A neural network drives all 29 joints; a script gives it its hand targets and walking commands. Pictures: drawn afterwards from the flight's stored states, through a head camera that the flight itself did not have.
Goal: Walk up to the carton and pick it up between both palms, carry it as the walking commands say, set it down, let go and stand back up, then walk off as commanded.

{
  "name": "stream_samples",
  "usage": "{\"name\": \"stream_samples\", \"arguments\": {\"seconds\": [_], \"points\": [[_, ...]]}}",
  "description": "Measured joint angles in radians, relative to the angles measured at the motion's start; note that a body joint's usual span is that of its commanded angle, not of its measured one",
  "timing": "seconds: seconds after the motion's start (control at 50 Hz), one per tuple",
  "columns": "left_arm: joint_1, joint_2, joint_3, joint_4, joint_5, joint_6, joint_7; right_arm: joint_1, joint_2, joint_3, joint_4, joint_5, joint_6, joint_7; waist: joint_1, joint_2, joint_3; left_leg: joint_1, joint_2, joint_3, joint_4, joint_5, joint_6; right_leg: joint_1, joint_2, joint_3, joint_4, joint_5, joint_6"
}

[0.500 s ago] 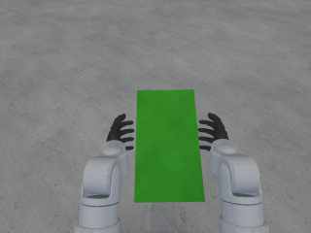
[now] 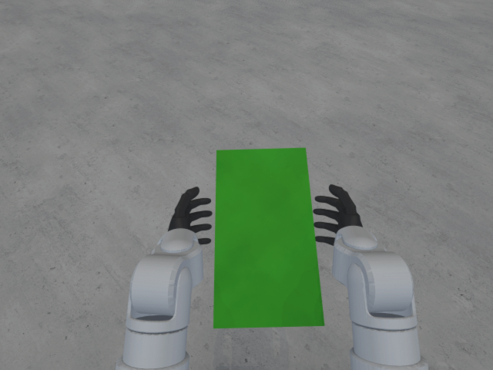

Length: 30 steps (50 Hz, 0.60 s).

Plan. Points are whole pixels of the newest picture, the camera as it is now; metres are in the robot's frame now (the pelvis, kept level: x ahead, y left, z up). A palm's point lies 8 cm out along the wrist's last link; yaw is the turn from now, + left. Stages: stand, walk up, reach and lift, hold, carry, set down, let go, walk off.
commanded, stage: carry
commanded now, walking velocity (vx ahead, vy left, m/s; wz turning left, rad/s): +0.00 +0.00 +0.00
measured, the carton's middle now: (262, 239) +0.35 +0.00 +0.00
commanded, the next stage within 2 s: none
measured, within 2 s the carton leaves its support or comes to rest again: neither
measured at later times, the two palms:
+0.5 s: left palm (260, 290) +0.22 +0.01 +0.09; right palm (448, 285) +0.23 -0.22 +0.10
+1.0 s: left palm (271, 293) +0.21 +0.00 +0.10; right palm (461, 296) +0.22 -0.24 +0.10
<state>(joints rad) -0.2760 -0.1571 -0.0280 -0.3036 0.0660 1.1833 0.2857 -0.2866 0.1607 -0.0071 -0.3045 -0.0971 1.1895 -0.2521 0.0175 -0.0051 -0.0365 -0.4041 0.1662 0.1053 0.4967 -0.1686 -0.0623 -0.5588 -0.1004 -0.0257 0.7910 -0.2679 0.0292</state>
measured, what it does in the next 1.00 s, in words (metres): steps to the right: right foot, then left foot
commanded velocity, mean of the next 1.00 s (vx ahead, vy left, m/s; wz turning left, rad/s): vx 0.00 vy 0.00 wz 0.00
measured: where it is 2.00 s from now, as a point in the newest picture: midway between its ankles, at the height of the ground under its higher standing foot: outside the picture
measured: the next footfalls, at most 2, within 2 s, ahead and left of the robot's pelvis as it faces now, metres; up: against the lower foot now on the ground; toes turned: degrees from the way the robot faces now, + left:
right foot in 0.06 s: +0.07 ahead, -0.19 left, +0.00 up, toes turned +26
left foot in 0.32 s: -0.02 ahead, +0.03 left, +0.00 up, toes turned +8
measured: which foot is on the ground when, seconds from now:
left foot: down 0.00-0.06, up 0.08-0.30, down 0.32-1.00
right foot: up 0.00-0.04, down 0.06-1.00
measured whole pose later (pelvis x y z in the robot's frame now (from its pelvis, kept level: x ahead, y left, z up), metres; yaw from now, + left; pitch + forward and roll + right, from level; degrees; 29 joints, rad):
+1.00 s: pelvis -0.08 -0.12 +0.00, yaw +1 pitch +4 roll +2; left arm -0.31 -0.17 0.03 -0.17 0.09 1.22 0.27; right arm -0.32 0.17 -0.02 -0.19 -0.10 1.23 -0.27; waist -0.02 -0.01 -0.12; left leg -0.36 0.00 0.08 0.49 -0.20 0.00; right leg -0.47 -0.05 -0.16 0.44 -0.06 -0.06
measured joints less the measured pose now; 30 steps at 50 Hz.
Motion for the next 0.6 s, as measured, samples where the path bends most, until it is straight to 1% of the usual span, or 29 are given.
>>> {"name": "stream_samples", "arguments": {"seconds": [0.04,0.06,0.08,0.1,0.12,0.16,0.2,0.24,0.28,0.3,0.32,0.34,0.36,0.38,0.44,0.5,0.54,0.6], "points": [[-0.011,-0.003,0.008,0.001,-0.001,0.005,0.001,-0.012,0.003,0.000,0.003,-0.008,0.006,-0.005,0.002,0.001,-0.015,-0.029,0.017,-0.012,0.052,-0.016,-0.028,0.099,-0.009,-0.026,-0.180,0.039,0.005],[-0.018,-0.005,0.012,0.009,0.000,0.008,0.000,-0.017,0.004,-0.004,0.008,-0.010,0.008,-0.006,0.003,0.005,-0.024,-0.052,0.027,-0.021,0.096,-0.034,-0.037,0.133,-0.006,-0.036,-0.241,0.064,0.007],[-0.022,-0.007,0.009,0.030,0.001,0.003,-0.003,-0.019,0.003,-0.015,0.017,-0.010,0.005,-0.007,0.002,0.033,-0.024,-0.078,0.039,-0.044,0.149,-0.096,-0.041,0.122,0.013,-0.045,-0.225,0.065,0.008],[-0.025,-0.008,0.004,0.056,-0.001,0.004,-0.006,-0.012,0.002,-0.026,0.023,-0.008,0.006,-0.009,-0.004,0.050,-0.022,-0.106,0.026,-0.061,0.225,-0.183,-0.040,0.111,0.020,-0.050,-0.205,0.059,0.006],[-0.026,-0.008,0.001,0.082,-0.003,0.007,-0.011,-0.004,0.000,-0.035,0.029,-0.004,0.013,-0.013,-0.013,0.056,-0.019,-0.129,0.001,-0.067,0.313,-0.240,-0.036,0.108,0.020,-0.050,-0.200,0.057,0.001],[-0.025,-0.007,0.006,0.118,0.001,0.014,-0.021,0.005,-0.002,-0.038,0.040,0.010,0.031,-0.017,-0.034,0.058,-0.012,-0.152,-0.048,-0.051,0.453,-0.265,-0.023,0.116,0.019,-0.046,-0.220,0.073,-0.011],[-0.021,-0.006,0.022,0.125,0.009,0.014,-0.027,0.009,-0.003,-0.026,0.040,0.026,0.039,-0.016,-0.055,0.055,-0.009,-0.142,-0.086,-0.026,0.502,-0.251,-0.013,0.122,0.024,-0.046,-0.252,0.099,-0.024],[-0.021,-0.006,0.037,0.121,0.020,0.007,-0.028,0.012,-0.004,-0.011,0.035,0.036,0.036,-0.014,-0.069,0.051,-0.016,-0.104,-0.115,-0.006,0.451,-0.250,-0.002,0.121,0.035,-0.053,-0.276,0.122,-0.039],[-0.024,-0.008,0.044,0.116,0.024,0.001,-0.032,0.012,-0.004,-0.002,0.033,0.035,0.026,-0.015,-0.071,0.045,-0.032,-0.042,-0.136,0.004,0.318,-0.258,0.015,0.114,0.050,-0.065,-0.292,0.138,-0.050],[-0.026,-0.008,0.045,0.114,0.027,-0.001,-0.032,0.012,-0.004,0.000,0.033,0.033,0.021,-0.015,-0.070,0.041,-0.041,0.001,-0.145,0.007,0.220,-0.246,0.025,0.109,0.058,-0.072,-0.293,0.142,-0.055],[-0.027,-0.008,0.043,0.114,0.029,-0.002,-0.032,0.010,-0.004,0.000,0.035,0.030,0.018,-0.015,-0.069,0.041,-0.050,0.050,-0.149,0.008,0.106,-0.208,0.035,0.104,0.068,-0.081,-0.291,0.144,-0.059],[-0.026,-0.007,0.043,0.118,0.033,-0.006,-0.032,0.010,-0.003,0.003,0.044,0.027,0.013,-0.013,-0.066,0.022,-0.055,0.070,-0.157,0.006,0.044,-0.136,0.062,0.100,0.067,-0.085,-0.288,0.145,-0.061],[-0.018,-0.005,0.041,0.119,0.033,-0.006,-0.029,0.013,-0.003,0.007,0.056,0.023,0.011,-0.009,-0.062,0.000,-0.058,0.076,-0.163,0.006,0.025,-0.101,0.081,0.105,0.062,-0.086,-0.296,0.150,-0.063],[-0.005,-0.002,0.038,0.115,0.032,0.000,-0.026,0.015,-0.004,0.012,0.066,0.022,0.014,-0.003,-0.056,-0.015,-0.061,0.081,-0.166,0.005,0.014,-0.085,0.091,0.112,0.059,-0.089,-0.306,0.153,-0.064],[0.025,0.006,0.029,0.091,0.018,0.023,-0.020,0.013,-0.004,0.016,0.087,0.016,0.025,0.007,-0.033,-0.035,-0.070,0.095,-0.163,0.004,-0.009,-0.071,0.085,0.130,0.057,-0.103,-0.337,0.178,-0.070],[0.032,0.007,0.016,0.086,0.005,0.034,-0.021,0.009,-0.003,0.006,0.098,0.003,0.027,0.002,-0.017,-0.030,-0.075,0.097,-0.156,-0.004,-0.014,-0.064,0.072,0.139,0.064,-0.113,-0.351,0.187,-0.086],[0.027,0.006,0.012,0.089,0.001,0.039,-0.022,0.005,-0.002,0.000,0.100,-0.003,0.031,-0.003,-0.013,-0.020,-0.079,0.095,-0.151,-0.008,-0.016,-0.058,0.067,0.141,0.068,-0.118,-0.360,0.192,-0.091],[0.014,0.003,0.016,0.102,0.006,0.042,-0.021,-0.002,0.000,-0.003,0.100,-0.005,0.039,-0.009,-0.018,-0.006,-0.085,0.090,-0.147,-0.012,-0.019,-0.050,0.062,0.142,0.073,-0.122,-0.373,0.203,-0.094]]}}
